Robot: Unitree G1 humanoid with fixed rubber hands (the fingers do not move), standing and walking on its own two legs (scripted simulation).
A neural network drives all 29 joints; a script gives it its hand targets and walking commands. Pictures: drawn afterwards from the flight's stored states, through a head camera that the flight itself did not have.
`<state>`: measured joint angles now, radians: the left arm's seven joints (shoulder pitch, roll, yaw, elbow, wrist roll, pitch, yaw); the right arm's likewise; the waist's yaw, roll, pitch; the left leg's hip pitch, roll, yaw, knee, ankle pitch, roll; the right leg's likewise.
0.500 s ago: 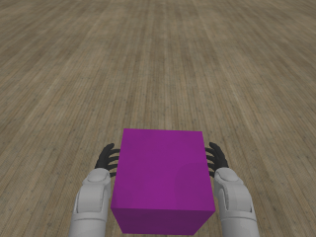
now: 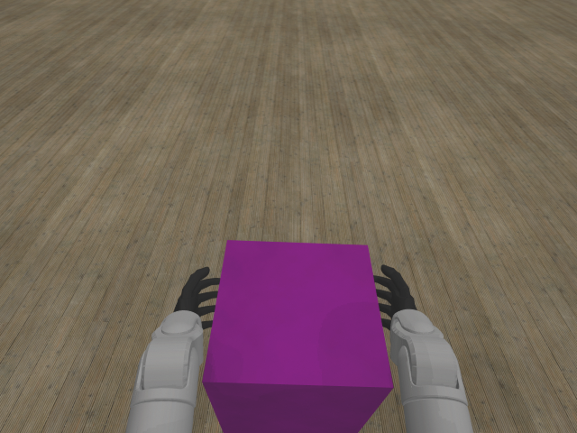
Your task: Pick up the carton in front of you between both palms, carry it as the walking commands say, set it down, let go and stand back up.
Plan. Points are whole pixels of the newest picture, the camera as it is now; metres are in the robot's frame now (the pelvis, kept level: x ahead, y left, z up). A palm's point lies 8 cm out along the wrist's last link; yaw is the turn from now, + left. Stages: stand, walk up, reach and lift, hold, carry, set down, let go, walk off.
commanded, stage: hold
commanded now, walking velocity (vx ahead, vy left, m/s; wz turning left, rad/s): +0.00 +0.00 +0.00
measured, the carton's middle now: (293, 343) +0.28 +0.00 -0.04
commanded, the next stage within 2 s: set down in 0.40 s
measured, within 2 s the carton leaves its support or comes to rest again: neither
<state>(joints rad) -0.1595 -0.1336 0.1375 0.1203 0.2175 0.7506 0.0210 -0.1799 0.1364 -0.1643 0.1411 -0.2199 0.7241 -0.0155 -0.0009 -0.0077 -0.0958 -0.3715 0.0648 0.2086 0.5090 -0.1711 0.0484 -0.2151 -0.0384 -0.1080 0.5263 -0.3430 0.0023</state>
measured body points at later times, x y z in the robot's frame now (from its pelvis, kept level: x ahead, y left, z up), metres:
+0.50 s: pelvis -0.04 +0.00 +0.00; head -0.06 +0.02 +0.45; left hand +0.26 +0.14 +0.03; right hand +0.25 -0.16 +0.03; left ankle +0.06 +0.09 -0.73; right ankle -0.04 -0.12 -0.73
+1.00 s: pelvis -0.06 -0.01 -0.06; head +0.10 +0.00 +0.36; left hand +0.33 +0.12 -0.13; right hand +0.31 -0.18 -0.12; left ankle +0.06 +0.08 -0.73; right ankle -0.04 -0.12 -0.73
